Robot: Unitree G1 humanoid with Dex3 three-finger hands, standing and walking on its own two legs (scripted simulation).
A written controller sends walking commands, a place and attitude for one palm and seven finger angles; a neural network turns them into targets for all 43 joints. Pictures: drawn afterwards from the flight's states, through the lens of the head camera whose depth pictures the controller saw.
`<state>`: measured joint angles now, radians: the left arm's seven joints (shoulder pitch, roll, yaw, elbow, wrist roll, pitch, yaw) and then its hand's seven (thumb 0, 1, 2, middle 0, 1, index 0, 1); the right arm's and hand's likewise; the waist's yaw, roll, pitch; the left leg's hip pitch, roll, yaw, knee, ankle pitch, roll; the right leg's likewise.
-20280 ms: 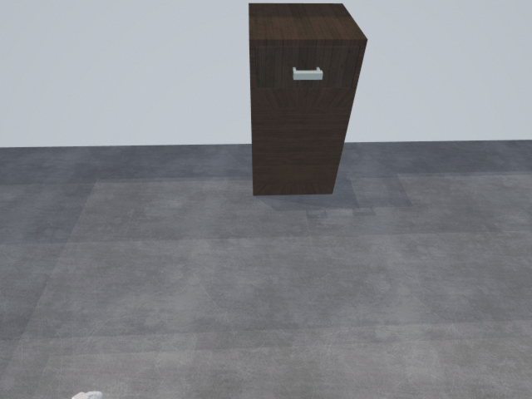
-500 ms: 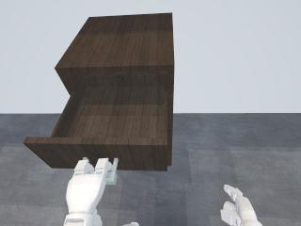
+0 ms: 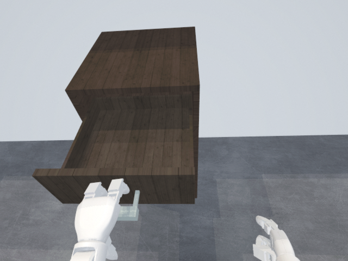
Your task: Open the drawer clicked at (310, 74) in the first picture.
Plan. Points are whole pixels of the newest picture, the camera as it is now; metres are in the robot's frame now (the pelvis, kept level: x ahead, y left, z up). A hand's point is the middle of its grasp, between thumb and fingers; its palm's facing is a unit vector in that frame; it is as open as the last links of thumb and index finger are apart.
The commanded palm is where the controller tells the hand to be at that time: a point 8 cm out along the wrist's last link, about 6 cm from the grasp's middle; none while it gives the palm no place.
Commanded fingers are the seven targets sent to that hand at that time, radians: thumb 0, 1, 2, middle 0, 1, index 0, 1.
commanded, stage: lift the hand off the handle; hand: left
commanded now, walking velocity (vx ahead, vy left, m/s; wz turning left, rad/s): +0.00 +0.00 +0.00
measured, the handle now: (117, 203) +0.26 +0.17 -0.02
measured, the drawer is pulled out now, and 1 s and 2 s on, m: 0.30 0.30 0.30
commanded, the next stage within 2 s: draw the hand back to the body in 0.96 s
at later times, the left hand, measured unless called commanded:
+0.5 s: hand (97, 206) +0.22 +0.18 +0.06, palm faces +0.07 -0.19 -0.98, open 13.7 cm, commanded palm +0.19 +0.18 +0.13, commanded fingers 0.00 -0.50 0.30 -0.30 -1.20 -0.30 -1.20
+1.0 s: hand (92, 187) +0.24 +0.17 +0.12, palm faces +0.10 -0.20 -0.97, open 13.9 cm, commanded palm +0.19 +0.17 +0.18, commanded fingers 0.00 -0.50 0.30 -0.30 -1.20 -0.30 -1.20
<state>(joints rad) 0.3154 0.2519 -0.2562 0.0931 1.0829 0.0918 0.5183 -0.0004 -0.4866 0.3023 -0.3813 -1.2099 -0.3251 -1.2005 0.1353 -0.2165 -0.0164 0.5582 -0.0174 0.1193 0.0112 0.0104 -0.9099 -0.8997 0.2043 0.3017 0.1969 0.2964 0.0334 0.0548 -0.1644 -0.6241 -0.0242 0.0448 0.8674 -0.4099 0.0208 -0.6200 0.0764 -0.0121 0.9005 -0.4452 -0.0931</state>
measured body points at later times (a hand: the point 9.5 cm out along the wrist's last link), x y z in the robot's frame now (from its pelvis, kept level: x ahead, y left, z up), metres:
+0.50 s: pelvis +0.02 +0.02 +0.02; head +0.01 -0.03 +0.46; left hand +0.21 +0.19 +0.11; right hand +0.24 -0.18 -0.07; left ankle +0.01 +0.11 -0.69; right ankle +0.00 -0.06 -0.69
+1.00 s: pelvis +0.02 +0.01 +0.03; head +0.00 -0.04 +0.48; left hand +0.23 +0.18 +0.17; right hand +0.25 -0.18 -0.05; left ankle +0.01 +0.11 -0.69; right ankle +0.00 -0.06 -0.69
